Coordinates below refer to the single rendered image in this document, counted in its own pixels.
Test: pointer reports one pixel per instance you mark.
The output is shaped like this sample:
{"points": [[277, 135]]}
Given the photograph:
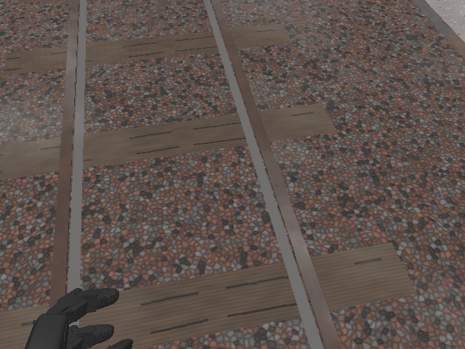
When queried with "left robot hand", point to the left robot hand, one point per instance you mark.
{"points": [[51, 330]]}

